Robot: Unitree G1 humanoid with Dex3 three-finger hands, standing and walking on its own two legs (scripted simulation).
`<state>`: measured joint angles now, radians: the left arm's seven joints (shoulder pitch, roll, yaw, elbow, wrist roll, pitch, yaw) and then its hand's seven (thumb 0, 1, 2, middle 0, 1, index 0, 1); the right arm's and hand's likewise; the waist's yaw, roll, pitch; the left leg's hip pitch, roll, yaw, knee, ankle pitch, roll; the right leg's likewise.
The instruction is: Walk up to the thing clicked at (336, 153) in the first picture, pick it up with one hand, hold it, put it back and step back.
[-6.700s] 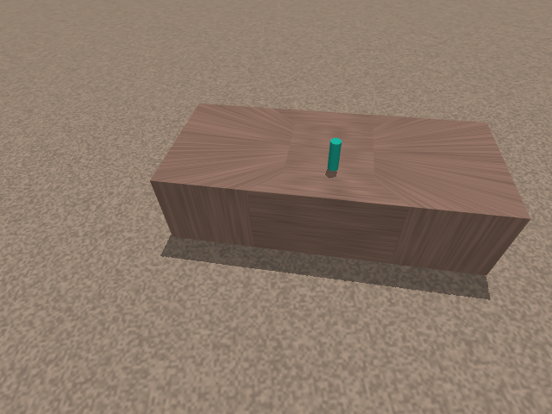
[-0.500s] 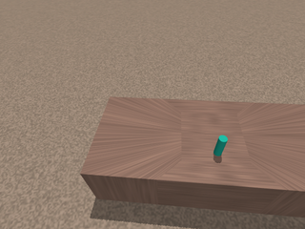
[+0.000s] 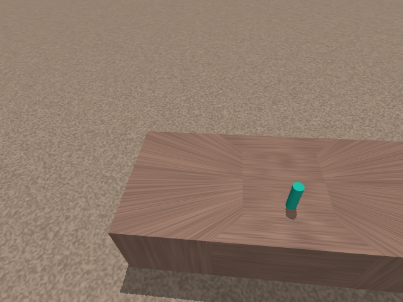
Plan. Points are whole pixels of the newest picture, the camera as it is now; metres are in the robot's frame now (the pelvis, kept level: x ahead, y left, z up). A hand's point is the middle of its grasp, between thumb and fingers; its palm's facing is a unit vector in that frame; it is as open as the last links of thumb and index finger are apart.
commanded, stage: walk up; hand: right
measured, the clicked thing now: (294, 196) +0.61 -0.30 -0.35
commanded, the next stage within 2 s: none
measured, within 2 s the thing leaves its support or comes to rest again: neither
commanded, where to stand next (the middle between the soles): +0.14 +0.00 m, yaw -4 degrees
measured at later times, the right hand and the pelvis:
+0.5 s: hand out of the picture +0.12 -0.25 -0.16, palm faces +0.05 +0.92 -0.40, open 7.4 cm; pelvis +0.10 +0.03 -0.02, yaw -2 degrees
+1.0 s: hand out of the picture +0.16 -0.27 -0.15, palm faces +0.06 +0.88 -0.47, open 7.4 cm; pelvis +0.11 +0.02 -0.02, yaw -6 degrees
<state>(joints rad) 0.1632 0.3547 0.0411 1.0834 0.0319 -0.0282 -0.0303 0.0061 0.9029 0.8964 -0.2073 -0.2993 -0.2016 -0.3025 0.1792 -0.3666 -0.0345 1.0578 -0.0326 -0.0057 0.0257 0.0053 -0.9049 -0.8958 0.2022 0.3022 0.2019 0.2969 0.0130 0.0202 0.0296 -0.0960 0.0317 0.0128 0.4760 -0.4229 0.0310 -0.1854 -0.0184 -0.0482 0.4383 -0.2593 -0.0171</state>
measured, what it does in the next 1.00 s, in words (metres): walks ahead: left foot, then right foot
